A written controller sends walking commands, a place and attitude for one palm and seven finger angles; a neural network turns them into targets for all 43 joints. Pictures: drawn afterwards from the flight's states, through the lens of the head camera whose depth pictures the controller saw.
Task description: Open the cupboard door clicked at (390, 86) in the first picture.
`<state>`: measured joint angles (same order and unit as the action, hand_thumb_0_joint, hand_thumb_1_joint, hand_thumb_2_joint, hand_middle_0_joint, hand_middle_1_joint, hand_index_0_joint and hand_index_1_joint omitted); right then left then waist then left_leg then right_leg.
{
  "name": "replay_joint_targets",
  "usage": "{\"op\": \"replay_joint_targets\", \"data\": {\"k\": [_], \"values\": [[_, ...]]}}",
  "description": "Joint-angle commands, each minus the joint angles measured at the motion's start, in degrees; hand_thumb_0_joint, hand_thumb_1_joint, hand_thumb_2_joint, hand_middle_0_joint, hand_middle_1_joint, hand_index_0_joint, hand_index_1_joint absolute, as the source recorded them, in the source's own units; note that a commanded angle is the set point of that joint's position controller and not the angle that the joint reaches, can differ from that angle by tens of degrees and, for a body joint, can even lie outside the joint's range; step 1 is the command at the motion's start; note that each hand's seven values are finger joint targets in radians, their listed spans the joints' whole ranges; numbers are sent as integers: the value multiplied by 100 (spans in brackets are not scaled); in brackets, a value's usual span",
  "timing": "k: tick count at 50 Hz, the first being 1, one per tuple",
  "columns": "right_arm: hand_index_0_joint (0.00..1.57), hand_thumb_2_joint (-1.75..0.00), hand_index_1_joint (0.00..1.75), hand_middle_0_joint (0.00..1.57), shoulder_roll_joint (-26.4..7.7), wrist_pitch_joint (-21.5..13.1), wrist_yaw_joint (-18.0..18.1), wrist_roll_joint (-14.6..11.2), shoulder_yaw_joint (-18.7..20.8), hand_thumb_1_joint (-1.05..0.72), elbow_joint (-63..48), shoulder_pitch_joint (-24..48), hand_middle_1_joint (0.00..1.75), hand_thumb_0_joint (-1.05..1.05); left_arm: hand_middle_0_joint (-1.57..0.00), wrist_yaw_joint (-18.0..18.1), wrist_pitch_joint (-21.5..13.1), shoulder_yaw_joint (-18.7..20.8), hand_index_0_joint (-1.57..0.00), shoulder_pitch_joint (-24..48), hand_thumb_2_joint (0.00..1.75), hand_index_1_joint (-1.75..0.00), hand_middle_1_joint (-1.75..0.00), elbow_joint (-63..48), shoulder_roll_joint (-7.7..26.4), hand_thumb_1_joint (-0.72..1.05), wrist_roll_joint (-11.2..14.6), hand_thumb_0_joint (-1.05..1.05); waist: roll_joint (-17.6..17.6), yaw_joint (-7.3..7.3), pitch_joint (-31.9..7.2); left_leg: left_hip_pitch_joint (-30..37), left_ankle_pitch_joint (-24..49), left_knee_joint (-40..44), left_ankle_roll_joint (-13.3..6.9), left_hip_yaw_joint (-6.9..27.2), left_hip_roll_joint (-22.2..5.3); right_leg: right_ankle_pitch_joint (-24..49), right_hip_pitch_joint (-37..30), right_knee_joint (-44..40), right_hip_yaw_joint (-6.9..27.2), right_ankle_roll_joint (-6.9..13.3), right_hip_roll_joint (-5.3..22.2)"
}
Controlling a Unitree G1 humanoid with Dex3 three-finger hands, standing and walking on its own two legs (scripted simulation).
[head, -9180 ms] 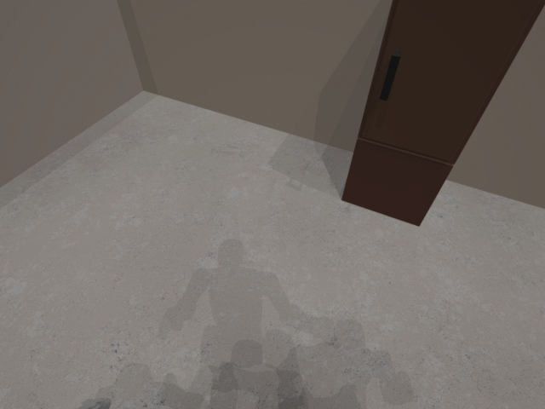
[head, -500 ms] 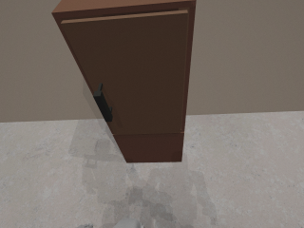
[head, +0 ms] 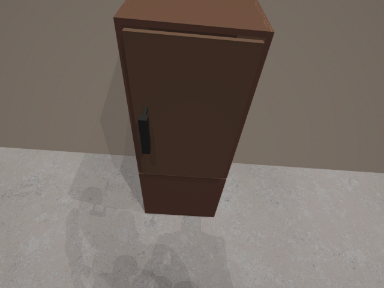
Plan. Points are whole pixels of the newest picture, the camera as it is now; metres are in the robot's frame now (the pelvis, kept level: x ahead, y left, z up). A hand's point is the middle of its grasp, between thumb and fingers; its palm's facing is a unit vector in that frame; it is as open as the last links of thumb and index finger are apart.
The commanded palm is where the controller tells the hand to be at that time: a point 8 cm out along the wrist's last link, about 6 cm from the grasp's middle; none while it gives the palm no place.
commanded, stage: come to a stop and stand still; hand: left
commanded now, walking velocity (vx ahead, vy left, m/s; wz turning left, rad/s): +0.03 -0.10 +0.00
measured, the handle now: (146, 130) +0.59 +0.18 -0.06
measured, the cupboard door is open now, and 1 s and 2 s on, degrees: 0 0 0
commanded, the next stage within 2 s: look again from close up in 0.02 s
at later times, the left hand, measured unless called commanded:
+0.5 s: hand out of the picture +0.09 +0.15 -0.19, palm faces +0.08 -0.98 -0.20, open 7.3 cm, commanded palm none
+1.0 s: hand (98, 264) +0.17 +0.19 -0.03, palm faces +0.17 -0.98 -0.02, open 7.8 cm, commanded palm +0.11 +0.24 -0.08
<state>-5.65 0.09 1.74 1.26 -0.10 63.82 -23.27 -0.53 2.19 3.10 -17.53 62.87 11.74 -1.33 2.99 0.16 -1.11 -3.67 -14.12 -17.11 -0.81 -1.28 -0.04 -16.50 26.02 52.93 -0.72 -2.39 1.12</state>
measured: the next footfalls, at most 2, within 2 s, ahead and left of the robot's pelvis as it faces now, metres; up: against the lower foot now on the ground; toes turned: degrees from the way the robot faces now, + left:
right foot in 0.18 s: +0.03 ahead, -0.12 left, +0.00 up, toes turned +0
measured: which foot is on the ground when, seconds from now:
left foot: down 0.00-1.00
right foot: up 0.00-0.16, down 0.18-1.00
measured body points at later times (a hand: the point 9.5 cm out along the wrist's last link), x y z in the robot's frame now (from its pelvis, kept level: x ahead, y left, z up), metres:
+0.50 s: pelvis +0.04 -0.02 -0.02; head +0.03 -0.02 +0.43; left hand +0.09 +0.20 -0.17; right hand +0.10 -0.26 -0.16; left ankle -0.05 +0.10 -0.75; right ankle +0.01 -0.14 -0.75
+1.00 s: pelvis -0.06 +0.00 -0.05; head -0.05 +0.01 +0.40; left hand +0.16 +0.24 -0.02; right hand +0.07 -0.24 -0.13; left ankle -0.05 +0.11 -0.75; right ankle +0.01 -0.13 -0.74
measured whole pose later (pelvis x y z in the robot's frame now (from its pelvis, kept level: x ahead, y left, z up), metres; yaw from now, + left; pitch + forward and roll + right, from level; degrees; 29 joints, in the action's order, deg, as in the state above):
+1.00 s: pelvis -0.06 +0.00 -0.05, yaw +3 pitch +6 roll +0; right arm -12.6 -17.2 1.7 -0.3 0.0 39.8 -17.5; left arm -4.0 -22.1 6.5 -13.8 14.8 9.9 10.4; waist 1.1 -1.7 -4.4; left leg -30.6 -22.2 -46.9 -1.3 -1.3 1.7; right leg -20.6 35.5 46.8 -1.2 -0.3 3.7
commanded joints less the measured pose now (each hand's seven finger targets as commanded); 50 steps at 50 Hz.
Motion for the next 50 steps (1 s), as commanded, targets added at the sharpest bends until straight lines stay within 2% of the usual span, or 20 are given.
{"op": "replay_joint_targets", "data": {"k": [1,5,6,7,9,10,11,12,14,19,25,37,38,39,40,41,42,43,45,50], "values": [[20,-90,30,20,-946,-215,173,13,230,-90,-106,-423,30,0,-20,22,-149,-20,-20,621,90,-30,-30,-462,177,90,18,0,-1010,-269,786,271,1425,583,-832,1192,-1625,-346,788,-423,-14,-19,223],[20,-90,30,20,-1010,-152,191,42,282,-90,33,-388,30,0,-20,54,-195,-86,-20,642,90,-30,-30,-390,-77,90,87,0,-1319,-271,422,239,3173,-146,-744,866,-1484,-581,-259,-1669,-279,80,70],[20,-90,30,20,-1288,-47,117,-22,275,-90,-448,151,30,0,-20,110,-237,-140,-20,347,90,-30,-30,-738,690,90,56,0,-639,2,455,-998,951,-289,-445,416,-1205,-449,-1320,-2204,-323,318,170],[20,-90,30,20,-1209,-165,114,36,289,-90,-632,559,30,0,-20,111,-238,-161,-20,-592,90,-30,-30,-474,138,90,44,0,131,413,114,-1370,268,-1226,-213,190,-870,756,-1716,-2722,-125,277,203],[20,-90,30,20,-545,-194,137,-60,224,-90,-647,-161,30,0,-20,267,-306,-77,-20,-527,90,-30,-30,-501,438,90,-4,0,85,-80,-721,-1650,-391,-1776,69,-29,-183,2535,-2542,-2652,902,781,1209],[20,-90,30,20,-398,-193,120,-68,226,-90,-644,-164,30,0,-20,291,-306,-58,-20,-483,90,-30,-30,-602,478,90,-8,0,-281,-112,-710,-1577,-164,-1727,85,-9,-101,3454,-2598,-2365,773,854,1162],[20,-90,30,20,-425,-132,118,-30,207,-90,-560,-157,30,0,-20,307,-330,6,-20,-502,90,-30,-30,-568,536,90,5,0,675,-82,-787,-1675,-319,-2113,55,-146,-87,4022,-2720,-2332,706,881,1036],[20,-90,30,20,-522,-95,129,-32,239,-90,-602,30,30,0,-20,340,-340,19,-20,-493,90,-30,-30,-562,423,90,19,0,947,-3,-459,-1874,-855,-2339,30,-69,-159,4684,-2634,-2403,721,914,1144],[20,-90,30,20,-474,-72,126,-70,239,-90,-647,182,30,0,-20,404,-339,12,-20,-456,90,-30,-30,-612,407,90,-2,0,341,-26,-265,-1896,-958,-2124,56,-88,-196,5212,-2702,-2310,687,1005,1220],[20,-90,30,20,-812,-67,127,-10,318,-90,-442,58,30,0,-20,408,-324,-20,-20,-325,90,-30,-30,-672,315,90,59,0,-635,-84,-133,-531,2856,-1515,1,5,-649,3951,-1949,-2034,-68,472,528],[20,-90,30,20,-941,-9,102,-23,331,-90,-654,569,30,0,-20,373,-319,-28,-20,-193,90,-30,-30,-725,429,90,44,0,-131,-114,82,-612,1686,-1186,36,-23,-551,3791,-1995,-2379,28,452,615],[20,-90,30,20,-1081,-91,46,-47,245,-90,-510,755,30,0,-20,309,-273,-138,-20,-168,90,-30,-30,-532,367,90,45,0,-497,-34,488,-735,1046,-425,-52,143,-603,1707,-1886,-2950,-5,286,480],[20,-90,30,20,-1206,-146,-5,-83,206,-90,-888,1147,30,0,-20,515,-391,-178,-20,-623,90,-30,-30,-257,538,90,-13,0,106,195,1389,-1405,1770,-1522,99,-52,-604,3892,-1215,-2647,339,241,801],[20,-90,30,20,-1805,-998,193,-494,233,-90,-2881,1083,30,0,-20,412,-1542,621,-20,4216,89,-32,-32,-9384,1680,88,1204,0,-1453,-462,-1785,106,2619,-658,81,166,-142,2886,-2084,-2203,-77,457,199],[20,-90,30,20,-1361,-1499,401,-337,111,-90,-2523,1393,30,0,-20,581,-1201,331,-20,1214,88,-33,-33,-7654,1137,85,731,0,-2286,65,-1537,411,3404,-567,177,179,-376,1102,-1533,-1863,-252,541,-24],[20,-90,30,20,-1112,-1686,347,-481,172,-90,-2550,1253,30,0,-21,676,-431,-283,-21,-157,87,-34,-34,-6629,-100,83,953,0,-1810,-161,-657,-388,2967,-469,395,220,-389,88,-789,-1671,-606,387,-54],[20,-90,30,20,-1269,-1775,304,-471,175,-90,-2465,1000,30,0,-21,573,-519,-388,-21,155,86,-36,-36,-6675,-410,81,1114,0,-1056,-209,-180,-822,1984,-614,325,291,-283,140,-658,-1799,-570,332,-45],[20,-90,30,20,-1445,-1878,295,-416,233,-90,-2772,1216,30,0,-21,486,-847,-137,-21,524,85,-37,-37,-6830,-83,78,1121,0,-753,-242,287,-1425,886,-901,240,359,-157,213,-448,-2031,-564,347,-49],[20,-90,30,20,-1585,-1948,242,-249,236,-90,-2967,1133,30,0,-21,218,-1657,199,-21,580,83,-40,-40,-6031,47,74,1088,0,733,-407,356,-2504,-781,-1409,137,502,-23,-657,393,-1795,-676,296,-84],[20,-90,30,20,-1641,-2256,-166,-79,452,-90,-3675,1313,30,0,-22,-1540,-4102,717,-22,-86,78,-48,-48,-4479,175,62,1412,0,597,189,-865,-4441,-1540,-3604,157,71,241,-2007,1886,-175,-108,462,-47]]}}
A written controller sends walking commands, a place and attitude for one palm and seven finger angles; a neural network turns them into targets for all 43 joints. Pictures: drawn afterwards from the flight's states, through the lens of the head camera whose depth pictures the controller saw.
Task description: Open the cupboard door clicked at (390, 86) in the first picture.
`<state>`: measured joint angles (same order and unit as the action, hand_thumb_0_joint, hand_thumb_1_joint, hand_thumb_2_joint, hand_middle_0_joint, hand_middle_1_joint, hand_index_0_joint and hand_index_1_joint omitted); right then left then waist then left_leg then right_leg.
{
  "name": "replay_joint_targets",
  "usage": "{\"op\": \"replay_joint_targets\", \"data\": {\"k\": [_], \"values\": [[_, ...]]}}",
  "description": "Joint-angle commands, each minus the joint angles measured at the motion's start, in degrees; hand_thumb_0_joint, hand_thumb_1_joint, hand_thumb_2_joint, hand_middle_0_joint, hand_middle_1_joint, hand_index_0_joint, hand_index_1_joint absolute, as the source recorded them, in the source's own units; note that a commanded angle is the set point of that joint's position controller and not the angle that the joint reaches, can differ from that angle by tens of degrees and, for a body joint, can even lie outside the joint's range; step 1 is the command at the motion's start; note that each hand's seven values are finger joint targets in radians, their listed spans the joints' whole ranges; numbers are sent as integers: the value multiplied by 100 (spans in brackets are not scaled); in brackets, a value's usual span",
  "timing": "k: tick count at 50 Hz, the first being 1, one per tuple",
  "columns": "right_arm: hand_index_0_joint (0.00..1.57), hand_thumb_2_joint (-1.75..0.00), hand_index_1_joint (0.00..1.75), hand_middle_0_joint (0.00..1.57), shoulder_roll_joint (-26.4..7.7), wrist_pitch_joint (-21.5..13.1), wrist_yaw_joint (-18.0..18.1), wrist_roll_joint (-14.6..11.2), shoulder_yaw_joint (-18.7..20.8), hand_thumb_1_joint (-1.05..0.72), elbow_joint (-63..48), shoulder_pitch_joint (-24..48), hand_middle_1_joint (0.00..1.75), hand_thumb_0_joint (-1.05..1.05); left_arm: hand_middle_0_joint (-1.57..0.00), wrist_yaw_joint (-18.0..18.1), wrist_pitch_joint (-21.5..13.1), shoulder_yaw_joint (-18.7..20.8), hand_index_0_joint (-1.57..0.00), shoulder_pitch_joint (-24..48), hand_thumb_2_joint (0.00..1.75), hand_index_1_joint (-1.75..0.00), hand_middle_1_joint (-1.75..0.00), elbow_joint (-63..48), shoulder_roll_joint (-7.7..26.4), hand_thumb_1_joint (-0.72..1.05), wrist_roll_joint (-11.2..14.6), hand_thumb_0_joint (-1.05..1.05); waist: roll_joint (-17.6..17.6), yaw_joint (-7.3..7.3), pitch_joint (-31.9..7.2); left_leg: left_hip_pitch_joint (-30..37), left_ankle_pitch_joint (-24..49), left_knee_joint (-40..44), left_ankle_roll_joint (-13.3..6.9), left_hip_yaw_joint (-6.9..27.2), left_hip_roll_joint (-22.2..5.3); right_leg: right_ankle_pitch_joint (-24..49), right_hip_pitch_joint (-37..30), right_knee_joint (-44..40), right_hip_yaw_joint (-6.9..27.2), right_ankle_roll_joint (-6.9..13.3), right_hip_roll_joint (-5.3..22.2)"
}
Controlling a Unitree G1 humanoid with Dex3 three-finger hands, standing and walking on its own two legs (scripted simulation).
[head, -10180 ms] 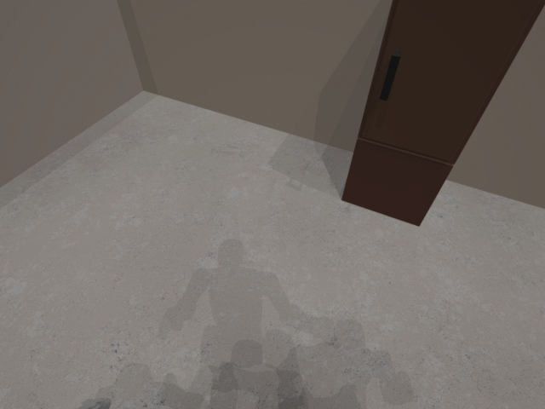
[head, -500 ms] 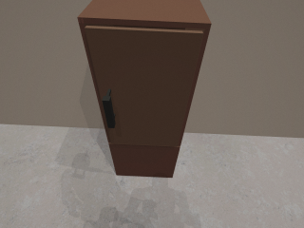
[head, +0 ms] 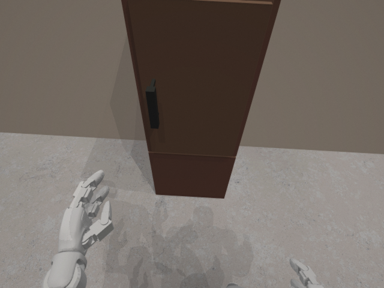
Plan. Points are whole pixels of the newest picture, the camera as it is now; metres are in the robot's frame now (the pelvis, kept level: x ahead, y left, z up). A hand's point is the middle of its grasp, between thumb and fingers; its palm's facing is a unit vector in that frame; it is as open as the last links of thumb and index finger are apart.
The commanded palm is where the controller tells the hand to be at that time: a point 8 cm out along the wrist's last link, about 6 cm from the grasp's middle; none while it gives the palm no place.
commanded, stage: relax the arm and regain balance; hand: left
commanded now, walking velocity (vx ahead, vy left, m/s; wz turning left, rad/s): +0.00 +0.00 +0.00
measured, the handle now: (154, 104) +0.66 +0.14 -0.02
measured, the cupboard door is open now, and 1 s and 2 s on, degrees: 0 0 0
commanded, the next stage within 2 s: come to a stop and stand still in 1.14 s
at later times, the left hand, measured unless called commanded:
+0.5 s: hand out of the picture +0.11 +0.18 -0.12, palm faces +0.02 -0.97 -0.24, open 16.2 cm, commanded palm none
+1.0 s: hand out of the picture +0.15 +0.18 -0.12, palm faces +0.04 -0.98 -0.22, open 16.1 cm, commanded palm none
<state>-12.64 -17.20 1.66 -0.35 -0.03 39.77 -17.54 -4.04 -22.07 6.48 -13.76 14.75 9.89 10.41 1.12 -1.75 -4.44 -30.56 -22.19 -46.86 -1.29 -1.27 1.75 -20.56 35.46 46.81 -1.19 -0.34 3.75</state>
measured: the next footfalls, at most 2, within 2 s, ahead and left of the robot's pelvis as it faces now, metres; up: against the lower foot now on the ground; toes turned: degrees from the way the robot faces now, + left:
none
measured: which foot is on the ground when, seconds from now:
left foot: down 0.00-1.00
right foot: down 0.00-1.00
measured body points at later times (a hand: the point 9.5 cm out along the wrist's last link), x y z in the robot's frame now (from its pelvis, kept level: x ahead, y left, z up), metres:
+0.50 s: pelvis -0.01 -0.01 +0.02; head +0.01 -0.02 +0.47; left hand +0.11 +0.23 -0.10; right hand +0.01 -0.23 -0.13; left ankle -0.03 +0.09 -0.70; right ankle +0.05 -0.13 -0.70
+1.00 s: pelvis +0.03 -0.01 +0.04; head +0.03 -0.01 +0.49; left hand +0.15 +0.23 -0.10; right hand +0.06 -0.25 -0.11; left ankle -0.03 +0.09 -0.70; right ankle +0.05 -0.13 -0.70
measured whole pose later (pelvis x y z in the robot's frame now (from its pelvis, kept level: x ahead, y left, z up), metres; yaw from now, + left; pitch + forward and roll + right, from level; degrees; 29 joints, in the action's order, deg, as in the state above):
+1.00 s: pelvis +0.03 -0.01 +0.04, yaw -2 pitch -1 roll +0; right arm -9.9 -0.8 1.1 1.5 -1.0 59.8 -14.1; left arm 2.0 -0.5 1.8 -8.1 55.8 12.0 1.0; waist 1.1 -0.5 0.1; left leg -5.2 -19.4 -25.4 -0.9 -3.4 0.1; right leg -12.8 14.3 28.0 -0.9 0.4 0.1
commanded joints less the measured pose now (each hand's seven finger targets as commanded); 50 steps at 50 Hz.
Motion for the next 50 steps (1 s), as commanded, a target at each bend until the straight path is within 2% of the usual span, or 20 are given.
{"op": "replay_joint_targets", "data": {"k": [1,2,3,4,5,6,7,8,9,11,12,13,14,16,19,20,21,22,25,50], "values": [[20,-90,30,20,-1016,-484,-235,44,502,-90,-1499,635,30,0,-22,-1527,-1744,762,-22,-727,77,-50,-50,608,726,60,272,0,295,569,-832,-1877,-580,-853,181,24,94,-1428,857,700,92,348,-295],[20,-90,30,20,-1076,-420,-253,-21,473,-90,-1801,810,30,0,-22,-1739,-1561,762,-22,-532,76,-51,-51,382,899,57,344,0,122,645,-1108,-2053,-817,-874,152,-33,129,-1593,853,794,168,312,-265],[20,-90,30,20,-1455,722,-253,85,580,-90,-461,464,30,0,-15,-532,943,31,-15,136,30,-30,-30,1166,933,-50,-1258,0,-741,-140,-1944,-880,-965,1032,-227,553,-894,298,-1438,-45,-118,-145,267],[20,-90,30,20,-1034,1115,-293,178,545,-90,-446,470,30,0,-15,46,1723,-2,-15,-90,30,-30,-30,784,803,-50,-1258,0,-807,83,-1903,-464,-489,1284,-4,355,-457,308,-1815,-277,0,171,419],[20,-90,30,20,-1008,1332,-191,168,493,-90,-458,512,30,0,-15,326,2097,-148,-15,176,30,-30,-30,623,746,-50,-1257,0,-1009,78,-1340,57,-1763,1302,-75,916,-570,-1118,-711,-285,328,199,447],[20,-90,30,20,-956,1471,-167,242,516,-90,-371,346,30,0,-15,396,2264,-269,-15,350,30,-30,-30,821,615,-50,-1227,0,-1450,-120,-724,-27,-2000,1618,-120,1010,-595,-1379,-380,214,-71,107,40],[20,-90,30,20,-1041,1573,-137,302,470,-90,-443,652,30,0,-15,440,2378,-392,-15,407,30,-30,-30,1047,544,-50,-1226,0,-1859,-77,-153,-598,-2645,2219,-284,1660,-1042,-1090,-483,771,-341,-42,-332],[20,-90,30,20,-1043,1675,-130,314,441,-90,-493,1036,30,0,-15,450,2442,-389,-15,346,30,-30,-30,1342,638,-50,-1256,0,-1551,70,235,-1429,-2939,2513,-400,1830,-1202,-654,-1199,1144,-415,-140,-505],[20,-90,30,20,-1018,1754,-123,323,391,-90,-500,1310,30,0,-15,445,2434,-341,-15,76,30,-30,-30,1647,725,-50,-1237,0,-667,325,404,-1970,-2763,2310,-367,1475,-1082,-424,-1957,1061,-299,-182,-493],[20,-90,30,20,-810,1780,-144,322,287,-90,-425,1344,30,0,-15,416,2350,-397,-15,-483,30,-30,-30,2159,908,-50,-1205,0,389,583,521,-1434,-2021,979,-103,414,-380,-1197,-2009,-696,581,-23,-156],[20,-90,30,20,-535,1807,-151,260,225,-90,-389,976,30,0,-15,437,2269,-409,-15,-456,30,-30,-30,2236,1177,-50,-1199,0,1125,372,628,-902,-1240,-104,58,-48,86,-2178,-1414,-1931,2095,396,480],[20,-90,30,20,-447,1845,-164,207,188,-90,-344,602,30,0,-15,488,2223,-419,-15,-238,30,-30,-30,2257,1391,-50,-1169,0,1300,127,450,-97,-676,-650,53,37,35,-2993,-799,-3052,3194,774,1107],[20,-90,30,20,-477,1867,-183,235,247,-90,-214,377,30,0,-15,527,2233,-362,-15,143,30,-30,-30,2226,1299,-50,-1231,0,930,-113,628,612,-412,-1023,58,85,-22,-3138,20,-3389,3251,934,1199],[20,-90,30,20,-431,1885,-195,296,304,-90,-20,-201,30,0,-15,616,2252,-226,-15,487,30,-30,-30,2118,1016,-50,-1308,0,1017,-380,527,1489,-229,-524,46,3,-90,-2406,451,-3046,2279,838,930],[20,-90,30,20,-309,1766,-214,237,240,-90,354,-492,30,0,-15,650,2252,-311,-15,297,30,-30,-30,2366,814,-50,-1219,0,714,-240,313,2086,-64,1761,-32,54,-162,-1210,-446,-2180,1012,355,342],[20,-90,30,20,-426,1689,-197,258,248,-90,415,-427,30,0,-15,640,2214,-371,-15,182,30,-30,-30,2430,669,-50,-1157,0,239,-103,304,1815,246,2232,-183,552,-543,-569,-893,-1807,745,202,57],[20,-90,30,20,-581,1614,-177,259,264,-90,453,-120,30,0,-15,602,2211,-420,-15,94,30,-30,-30,2551,602,-50,-1126,0,-769,72,276,1468,536,2563,-348,1108,-960,186,-1308,-1470,340,42,-90],[20,-90,30,20,-545,1598,-137,242,249,-90,457,79,30,0,-15,596,2214,-402,-15,249,30,-30,-30,2638,660,-50,-1151,0,-971,99,400,1172,956,2740,-369,1194,-1091,506,-1644,-1390,175,24,-147],[20,-90,30,20,-563,1563,-84,219,183,-90,675,39,30,0,-15,575,2187,-439,-15,184,30,-30,-30,2994,693,-50,-1110,0,22,210,160,1153,1204,2626,-250,684,-908,1090,-2461,-1731,369,111,-54],[20,-90,30,20,-370,1545,10,181,50,-90,1854,1,30,0,-15,619,2117,-477,-15,215,30,-30,-30,3945,824,-50,-1114,0,-157,138,456,2048,1822,2620,-4,204,-833,2408,-2651,-2123,639,254,243]]}}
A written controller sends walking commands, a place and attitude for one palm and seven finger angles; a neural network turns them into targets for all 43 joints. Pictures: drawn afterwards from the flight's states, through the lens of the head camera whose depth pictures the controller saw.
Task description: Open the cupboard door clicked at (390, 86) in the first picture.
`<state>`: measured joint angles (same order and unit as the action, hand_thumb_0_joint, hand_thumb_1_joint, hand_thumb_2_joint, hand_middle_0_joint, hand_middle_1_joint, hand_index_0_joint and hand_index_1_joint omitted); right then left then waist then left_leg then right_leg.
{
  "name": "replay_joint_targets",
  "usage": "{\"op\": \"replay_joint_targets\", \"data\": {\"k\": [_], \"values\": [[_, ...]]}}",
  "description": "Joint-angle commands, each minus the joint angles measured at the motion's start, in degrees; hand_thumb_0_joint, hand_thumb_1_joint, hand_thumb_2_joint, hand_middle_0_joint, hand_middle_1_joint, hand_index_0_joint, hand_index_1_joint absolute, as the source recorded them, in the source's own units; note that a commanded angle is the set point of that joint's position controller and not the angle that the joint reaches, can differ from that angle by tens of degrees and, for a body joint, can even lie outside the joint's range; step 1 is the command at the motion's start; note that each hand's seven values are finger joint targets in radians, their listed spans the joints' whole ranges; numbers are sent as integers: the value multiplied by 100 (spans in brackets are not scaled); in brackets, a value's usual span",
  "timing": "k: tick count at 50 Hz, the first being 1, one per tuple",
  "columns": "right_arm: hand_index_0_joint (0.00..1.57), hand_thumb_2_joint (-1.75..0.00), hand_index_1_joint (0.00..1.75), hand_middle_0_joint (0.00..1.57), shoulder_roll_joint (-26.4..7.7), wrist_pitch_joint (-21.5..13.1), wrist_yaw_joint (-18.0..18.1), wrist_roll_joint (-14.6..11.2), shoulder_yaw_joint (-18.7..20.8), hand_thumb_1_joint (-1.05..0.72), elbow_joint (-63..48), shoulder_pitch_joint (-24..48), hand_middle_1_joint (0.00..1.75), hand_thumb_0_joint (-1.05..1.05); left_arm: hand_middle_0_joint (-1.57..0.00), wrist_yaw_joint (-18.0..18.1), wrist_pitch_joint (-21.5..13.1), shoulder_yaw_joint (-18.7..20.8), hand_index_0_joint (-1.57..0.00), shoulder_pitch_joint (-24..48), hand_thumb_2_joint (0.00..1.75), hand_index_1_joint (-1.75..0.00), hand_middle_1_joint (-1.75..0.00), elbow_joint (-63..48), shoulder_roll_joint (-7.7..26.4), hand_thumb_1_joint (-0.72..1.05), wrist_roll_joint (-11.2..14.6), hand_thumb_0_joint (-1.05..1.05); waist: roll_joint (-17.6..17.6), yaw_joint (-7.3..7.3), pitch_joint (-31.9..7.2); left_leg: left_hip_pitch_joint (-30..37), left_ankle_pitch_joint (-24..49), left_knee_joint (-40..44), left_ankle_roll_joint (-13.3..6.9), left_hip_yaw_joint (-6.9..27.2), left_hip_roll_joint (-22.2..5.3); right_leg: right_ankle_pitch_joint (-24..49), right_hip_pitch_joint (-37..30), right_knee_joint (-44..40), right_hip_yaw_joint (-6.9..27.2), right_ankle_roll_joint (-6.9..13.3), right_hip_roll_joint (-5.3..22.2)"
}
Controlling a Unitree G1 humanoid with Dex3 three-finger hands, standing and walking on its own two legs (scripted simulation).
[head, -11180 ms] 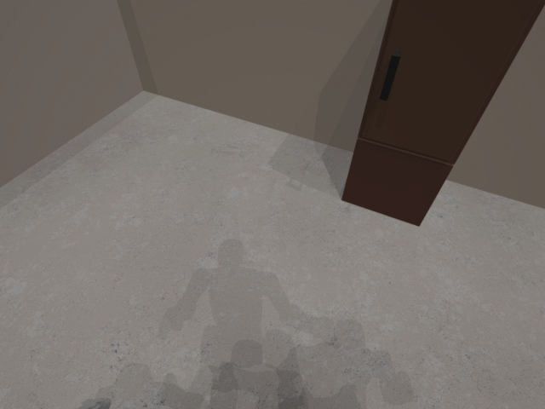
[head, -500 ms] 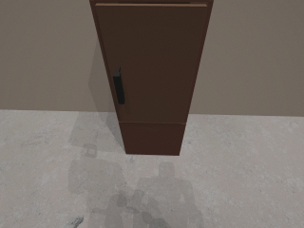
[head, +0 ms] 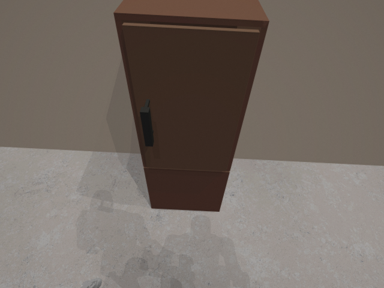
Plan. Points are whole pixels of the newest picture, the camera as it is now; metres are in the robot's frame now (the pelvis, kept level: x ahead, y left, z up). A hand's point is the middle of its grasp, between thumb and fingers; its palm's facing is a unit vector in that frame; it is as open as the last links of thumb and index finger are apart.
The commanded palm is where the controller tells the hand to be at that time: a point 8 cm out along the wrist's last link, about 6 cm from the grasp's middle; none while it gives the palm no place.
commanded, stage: relax the arm and regain balance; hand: left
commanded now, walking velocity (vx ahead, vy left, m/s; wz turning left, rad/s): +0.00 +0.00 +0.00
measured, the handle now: (148, 123) +0.62 +0.18 -0.05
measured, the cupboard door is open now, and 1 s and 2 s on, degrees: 0 0 0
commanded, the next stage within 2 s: come to a stop and stand still in 0.14 s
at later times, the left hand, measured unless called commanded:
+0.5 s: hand out of the picture +0.09 +0.22 -0.15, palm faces +0.06 -0.95 -0.30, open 16.2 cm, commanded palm none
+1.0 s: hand out of the picture +0.12 +0.19 -0.16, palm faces +0.02 -0.96 -0.29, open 16.4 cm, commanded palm none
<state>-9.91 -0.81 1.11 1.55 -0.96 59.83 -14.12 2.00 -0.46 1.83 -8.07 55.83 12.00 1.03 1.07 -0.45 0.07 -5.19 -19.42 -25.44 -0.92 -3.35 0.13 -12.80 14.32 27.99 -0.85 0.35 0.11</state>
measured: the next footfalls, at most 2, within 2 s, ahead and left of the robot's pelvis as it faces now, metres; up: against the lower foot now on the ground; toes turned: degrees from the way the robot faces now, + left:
none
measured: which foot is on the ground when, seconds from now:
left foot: down 0.00-1.00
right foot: down 0.00-1.00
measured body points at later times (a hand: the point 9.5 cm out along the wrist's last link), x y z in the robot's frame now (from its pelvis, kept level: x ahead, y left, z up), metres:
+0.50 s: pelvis +0.00 +0.01 -0.01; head +0.01 -0.02 +0.44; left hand +0.09 +0.27 -0.13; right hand +0.01 -0.22 -0.17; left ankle -0.06 +0.10 -0.74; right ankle +0.02 -0.11 -0.74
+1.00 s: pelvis +0.02 -0.02 +0.00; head +0.05 -0.03 +0.44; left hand +0.12 +0.24 -0.14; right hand +0.05 -0.27 -0.16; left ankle -0.06 +0.10 -0.74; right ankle +0.02 -0.11 -0.74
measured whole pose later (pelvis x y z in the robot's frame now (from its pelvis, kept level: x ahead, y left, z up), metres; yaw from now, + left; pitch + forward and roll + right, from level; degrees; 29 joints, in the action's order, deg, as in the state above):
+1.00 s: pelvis +0.02 -0.02 +0.00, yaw +0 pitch +0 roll +1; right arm -13.7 -0.8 1.5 1.4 0.2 60.5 -13.2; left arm 1.0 -0.9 1.4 -6.0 59.2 13.3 0.3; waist -1.8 -0.4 3.3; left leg -4.6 -21.2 -25.6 0.5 -2.8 -0.8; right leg -16.4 15.0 31.1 -1.6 1.9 -0.7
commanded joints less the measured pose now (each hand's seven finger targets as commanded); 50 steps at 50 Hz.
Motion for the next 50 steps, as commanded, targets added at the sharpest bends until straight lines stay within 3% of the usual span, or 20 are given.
{"op": "replay_joint_targets", "data": {"k": [1,13,14,15,16,17,18,21,31,39,47,50], "values": [[20,-90,30,20,-635,-97,65,-17,141,-90,-156,-336,30,0,-15,16,-42,-11,-15,-368,30,-30,-30,-169,606,-50,-188,0,-35,14,45,-472,1545,489,-50,426,-677,1601,-499,-254,594,173,584],[20,-90,30,20,-600,-97,70,-16,138,-90,-53,-445,30,0,-15,10,-42,11,-15,-365,30,-30,-30,-162,579,-50,-179,0,-122,20,63,-552,1391,565,-61,456,-699,1429,-603,-297,547,198,600],[20,-90,30,20,-883,-117,70,-104,242,-90,-374,53,30,0,-15,234,-86,18,-15,-920,30,-30,-30,172,565,-50,-164,0,-625,179,525,-903,2227,-338,70,127,-834,3308,-330,130,571,119,897],[20,-90,30,20,-487,-90,48,-67,182,-90,-478,-392,30,0,-15,175,-122,5,-15,-736,30,-30,-30,-42,774,-50,-182,0,-872,-4,-38,-941,1258,-15,118,392,-499,2755,-635,209,773,363,956],[20,-90,30,20,-452,-67,13,-42,174,-90,-517,-383,30,0,-15,110,-114,-26,-15,-619,30,-30,-30,-90,757,-50,-147,0,-798,46,-59,-962,756,120,36,366,-544,1783,-569,153,628,378,833],[20,-90,30,20,-518,-84,7,-18,167,-90,-570,-465,30,0,-15,53,-85,-62,-15,-409,30,-30,-30,-124,666,-50,-159,0,-806,-10,-38,-999,734,349,-55,625,-624,770,-412,190,493,338,612],[20,-90,30,20,-592,-98,5,6,167,-90,-623,-412,30,0,-15,12,-49,-71,-15,-331,30,-30,-30,-167,580,-50,-170,0,-822,43,130,-1092,702,507,-144,742,-734,209,-299,193,320,270,433],[20,-90,30,20,-705,-102,16,9,177,-90,-717,-434,30,0,-15,-47,-20,-61,-15,-240,30,-30,-30,-135,539,-50,-185,0,-271,68,135,-1004,793,513,-251,763,-763,31,-252,198,199,206,315],[20,-90,30,20,-714,-108,57,-4,167,-90,-407,-600,30,0,-15,-41,-81,-7,-15,-200,30,-30,-30,48,683,-50,-154,0,162,-4,114,-661,1059,350,-158,513,-580,1041,-337,57,551,286,551],[20,-90,30,20,-817,-114,82,-15,200,-90,-215,-469,30,0,-15,-41,-118,30,-15,-161,30,-30,-30,109,860,-50,-148,0,32,0,-56,-420,1355,260,-95,401,-574,1787,-485,17,702,361,674],[20,-90,30,20,-991,-118,102,-24,249,-90,-121,-278,30,0,-15,-33,-133,81,-15,11,30,-30,-30,86,998,-50,-155,0,-154,15,-259,-206,1981,254,-66,381,-689,2306,-711,104,615,385,657],[20,-90,30,20,-1037,-104,105,-29,247,-90,-105,-162,30,0,-15,-44,-125,79,-15,42,30,-30,-30,111,1036,-50,-151,0,-142,33,-207,-241,1780,280,-50,368,-686,2249,-722,-7,680,401,698]]}}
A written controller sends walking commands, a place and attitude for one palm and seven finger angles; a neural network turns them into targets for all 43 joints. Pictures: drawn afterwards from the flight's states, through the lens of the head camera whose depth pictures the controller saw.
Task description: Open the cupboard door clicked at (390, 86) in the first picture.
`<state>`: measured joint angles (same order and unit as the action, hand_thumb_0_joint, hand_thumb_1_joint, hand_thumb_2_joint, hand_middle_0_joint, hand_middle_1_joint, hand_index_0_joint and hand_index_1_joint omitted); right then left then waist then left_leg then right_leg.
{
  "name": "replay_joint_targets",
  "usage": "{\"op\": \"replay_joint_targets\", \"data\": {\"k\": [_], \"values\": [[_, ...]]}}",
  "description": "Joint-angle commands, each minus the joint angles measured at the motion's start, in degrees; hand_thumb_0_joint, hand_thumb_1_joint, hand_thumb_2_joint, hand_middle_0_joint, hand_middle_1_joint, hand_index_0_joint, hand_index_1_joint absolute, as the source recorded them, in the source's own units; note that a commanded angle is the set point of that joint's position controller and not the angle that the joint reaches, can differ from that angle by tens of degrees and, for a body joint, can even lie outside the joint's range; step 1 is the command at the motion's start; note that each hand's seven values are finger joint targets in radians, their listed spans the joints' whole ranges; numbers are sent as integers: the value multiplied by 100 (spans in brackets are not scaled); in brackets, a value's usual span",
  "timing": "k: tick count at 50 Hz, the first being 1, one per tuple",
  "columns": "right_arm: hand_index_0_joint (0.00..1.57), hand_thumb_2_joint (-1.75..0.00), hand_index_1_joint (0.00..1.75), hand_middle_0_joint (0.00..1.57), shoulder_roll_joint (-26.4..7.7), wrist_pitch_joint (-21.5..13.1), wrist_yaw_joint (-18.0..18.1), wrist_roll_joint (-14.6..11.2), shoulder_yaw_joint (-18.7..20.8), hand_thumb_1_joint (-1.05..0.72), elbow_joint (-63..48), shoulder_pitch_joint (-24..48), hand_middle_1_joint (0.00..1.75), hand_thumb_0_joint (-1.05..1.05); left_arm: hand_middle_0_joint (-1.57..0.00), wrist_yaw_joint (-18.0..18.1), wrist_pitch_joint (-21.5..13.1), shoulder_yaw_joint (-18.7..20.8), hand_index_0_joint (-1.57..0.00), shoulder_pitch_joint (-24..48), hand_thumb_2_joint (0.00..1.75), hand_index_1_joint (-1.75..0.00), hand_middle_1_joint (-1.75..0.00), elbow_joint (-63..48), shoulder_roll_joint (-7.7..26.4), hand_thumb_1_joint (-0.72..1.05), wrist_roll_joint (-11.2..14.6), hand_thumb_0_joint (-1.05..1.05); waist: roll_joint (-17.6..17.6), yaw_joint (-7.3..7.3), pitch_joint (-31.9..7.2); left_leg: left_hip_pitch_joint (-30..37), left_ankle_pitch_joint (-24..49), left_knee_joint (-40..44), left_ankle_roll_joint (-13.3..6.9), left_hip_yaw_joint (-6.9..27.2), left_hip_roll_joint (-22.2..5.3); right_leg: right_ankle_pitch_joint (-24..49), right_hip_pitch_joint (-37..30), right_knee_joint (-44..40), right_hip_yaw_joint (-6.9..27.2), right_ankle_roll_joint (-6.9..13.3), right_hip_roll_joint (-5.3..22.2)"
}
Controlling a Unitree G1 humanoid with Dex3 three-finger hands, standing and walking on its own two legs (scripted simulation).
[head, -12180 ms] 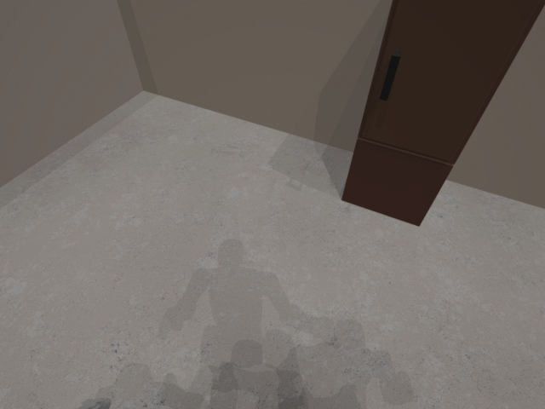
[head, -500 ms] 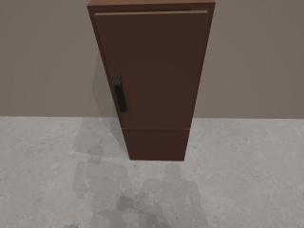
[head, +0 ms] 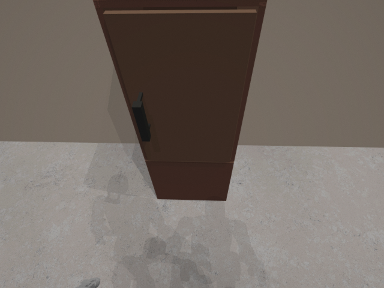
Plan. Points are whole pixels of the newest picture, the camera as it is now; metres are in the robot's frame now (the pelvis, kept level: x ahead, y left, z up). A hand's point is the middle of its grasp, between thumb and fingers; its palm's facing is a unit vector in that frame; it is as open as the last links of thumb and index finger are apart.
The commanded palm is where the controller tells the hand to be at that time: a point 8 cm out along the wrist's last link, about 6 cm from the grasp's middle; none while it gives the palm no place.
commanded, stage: come to a stop and stand still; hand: left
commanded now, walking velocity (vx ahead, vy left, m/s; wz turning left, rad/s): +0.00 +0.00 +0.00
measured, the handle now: (143, 117) +0.60 +0.19 -0.05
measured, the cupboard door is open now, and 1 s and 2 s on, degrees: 0 0 0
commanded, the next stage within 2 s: look again from close up in 0.16 s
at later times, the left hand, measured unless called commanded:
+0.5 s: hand out of the picture +0.09 +0.22 -0.15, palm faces +0.03 -0.96 -0.29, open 16.3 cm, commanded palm none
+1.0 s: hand out of the picture +0.07 +0.23 -0.16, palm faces +0.07 -0.95 -0.29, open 16.3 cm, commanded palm none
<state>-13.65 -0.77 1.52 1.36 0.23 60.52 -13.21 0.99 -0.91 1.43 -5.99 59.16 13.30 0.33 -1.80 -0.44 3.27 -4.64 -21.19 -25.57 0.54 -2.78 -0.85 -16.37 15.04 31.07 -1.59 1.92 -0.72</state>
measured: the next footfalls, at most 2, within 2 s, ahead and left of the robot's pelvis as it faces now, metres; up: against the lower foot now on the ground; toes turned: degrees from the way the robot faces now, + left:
right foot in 1.62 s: +0.08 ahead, -0.11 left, +0.00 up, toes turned -4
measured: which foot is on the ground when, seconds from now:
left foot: down 0.00-1.00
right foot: down 0.00-1.00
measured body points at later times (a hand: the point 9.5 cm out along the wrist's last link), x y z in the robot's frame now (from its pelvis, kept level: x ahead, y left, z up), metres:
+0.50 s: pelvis +0.00 -0.01 +0.00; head +0.03 -0.01 +0.45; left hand +0.08 +0.27 -0.13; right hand +0.04 -0.26 -0.15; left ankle -0.08 +0.12 -0.73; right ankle +0.00 -0.10 -0.73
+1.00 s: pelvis -0.01 +0.00 +0.00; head +0.00 +0.00 +0.45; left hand +0.07 +0.28 -0.13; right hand +0.01 -0.25 -0.15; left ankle -0.08 +0.12 -0.73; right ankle +0.00 -0.10 -0.73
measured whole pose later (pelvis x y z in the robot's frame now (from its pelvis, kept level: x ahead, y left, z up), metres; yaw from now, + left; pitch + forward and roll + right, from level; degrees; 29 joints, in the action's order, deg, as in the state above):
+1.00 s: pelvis -0.01 +0.00 +0.00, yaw +0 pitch -1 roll +0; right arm -12.2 -0.4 0.8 1.8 -0.5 64.1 -14.2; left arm 0.6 -0.1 2.9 -7.9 60.8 16.1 0.3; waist 0.1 0.6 1.4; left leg -4.2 -20.6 -25.3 0.5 -2.2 -1.2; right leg -15.2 13.7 29.3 -2.2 2.2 -1.0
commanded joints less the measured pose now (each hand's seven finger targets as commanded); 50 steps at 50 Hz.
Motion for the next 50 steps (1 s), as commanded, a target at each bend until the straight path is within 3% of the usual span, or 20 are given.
{"op": "replay_joint_targets", "data": {"k": [1,5,10,14,29,42,43,44,47,48,50], "values": [[20,-90,30,20,-652,-99,61,-13,134,-90,-172,-252,30,0,-15,59,-80,128,-15,-147,30,-30,-30,-227,929,-50,-90,0,229,17,-506,-299,1897,311,-187,331,-586,2543,-781,-333,740,247,763],[20,-90,30,20,-724,-103,60,-13,129,-90,-135,-183,30,0,-15,46,-77,122,-15,-94,30,-30,-30,-212,974,-50,-79,0,122,20,-525,-268,1830,365,-174,325,-604,2512,-817,-424,783,254,788],[20,-90,30,20,-758,-103,54,-13,134,-90,-107,-112,30,0,-15,34,-85,124,-15,-77,30,-30,-30,-192,1009,-50,-80,0,252,21,-498,-264,1680,402,-169,345,-589,2428,-818,-575,840,249,799],[20,-90,30,20,-776,-113,54,-14,128,-90,-68,-77,30,0,-15,29,-81,123,-15,-62,30,-30,-30,-186,999,-50,-73,0,102,34,-571,-215,1835,461,-177,353,-636,2433,-875,-546,769,232,761],[20,-90,30,20,-772,-115,42,-23,113,-90,69,-76,30,0,-15,15,-83,104,-15,-80,30,-30,-30,-80,1038,-50,-72,0,180,43,-399,-301,1570,617,-193,390,-643,2124,-830,-712,754,198,767],[20,-90,30,20,-815,-141,40,-30,99,-90,147,-86,30,0,-15,14,-93,99,-15,-78,30,-30,-30,-33,1049,-50,-73,0,164,71,-434,-333,1767,718,-218,429,-678,2159,-922,-665,678,179,767],[20,-90,30,20,-812,-136,38,-26,100,-90,152,-65,30,0,-15,12,-88,93,-15,-76,30,-30,-30,-21,1051,-50,-71,0,149,69,-394,-352,1638,739,-213,447,-667,2032,-873,-700,702,179,766],[20,-90,30,20,-571,-108,22,-8,42,-90,200,-204,30,0,-15,16,-45,53,-15,-226,30,-30,-30,27,814,-50,-82,0,232,68,-387,-380,1182,712,-203,386,-650,1522,-849,-688,673,164,747],[20,-90,30,20,-402,-23,-28,47,11,-90,270,-448,30,0,-15,-29,65,49,-15,-503,30,-30,-30,77,646,-50,-136,0,300,110,72,-796,-424,648,-309,411,-547,-823,-452,-820,777,216,608],[20,-90,30,20,-394,-16,-38,64,15,-90,252,-490,30,0,-15,-52,79,78,-15,-524,30,-30,-30,33,638,-50,-149,0,250,109,306,-964,-687,643,-342,452,-536,-1201,-272,-832,834,245,563],[20,-90,30,20,-374,-31,-50,74,24,-90,203,-596,30,0,-15,-87,67,116,-15,-570,30,-30,-30,-44,617,-50,-160,0,113,87,450,-1048,-755,637,-411,557,-587,-1294,-94,-672,795,279,478]]}}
